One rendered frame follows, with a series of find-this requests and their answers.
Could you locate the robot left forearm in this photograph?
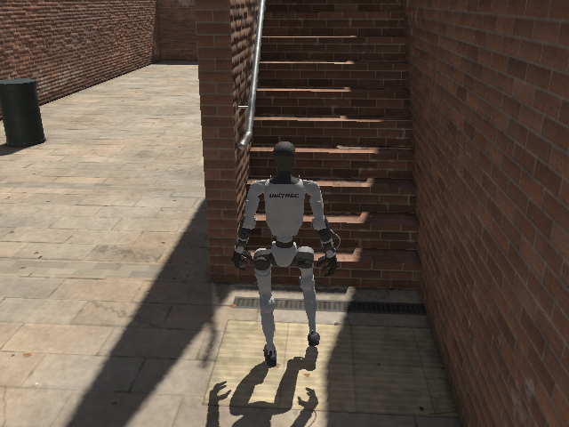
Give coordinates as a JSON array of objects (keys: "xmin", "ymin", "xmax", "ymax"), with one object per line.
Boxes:
[{"xmin": 234, "ymin": 216, "xmax": 252, "ymax": 254}]

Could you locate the robot right thigh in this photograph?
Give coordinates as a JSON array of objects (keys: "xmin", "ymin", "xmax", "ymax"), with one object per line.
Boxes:
[{"xmin": 296, "ymin": 246, "xmax": 314, "ymax": 291}]

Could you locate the right robot upper arm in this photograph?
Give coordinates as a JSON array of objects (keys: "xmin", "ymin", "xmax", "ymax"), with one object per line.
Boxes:
[{"xmin": 303, "ymin": 180, "xmax": 326, "ymax": 230}]

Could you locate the right robot hand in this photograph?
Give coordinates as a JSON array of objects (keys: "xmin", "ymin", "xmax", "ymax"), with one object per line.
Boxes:
[{"xmin": 317, "ymin": 255, "xmax": 338, "ymax": 277}]

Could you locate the left robot hand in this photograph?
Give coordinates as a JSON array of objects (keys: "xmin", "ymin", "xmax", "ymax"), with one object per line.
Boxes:
[{"xmin": 232, "ymin": 249, "xmax": 252, "ymax": 270}]

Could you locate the left robot upper arm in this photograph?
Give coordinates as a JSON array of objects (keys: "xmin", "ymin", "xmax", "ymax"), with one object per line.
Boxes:
[{"xmin": 242, "ymin": 180, "xmax": 266, "ymax": 230}]

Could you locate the humanoid robot torso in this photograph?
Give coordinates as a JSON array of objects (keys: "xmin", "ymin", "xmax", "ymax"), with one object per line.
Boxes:
[{"xmin": 263, "ymin": 175, "xmax": 306, "ymax": 267}]

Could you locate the robot right forearm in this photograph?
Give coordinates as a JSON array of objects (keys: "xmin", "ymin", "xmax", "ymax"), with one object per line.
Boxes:
[{"xmin": 317, "ymin": 217, "xmax": 336, "ymax": 258}]

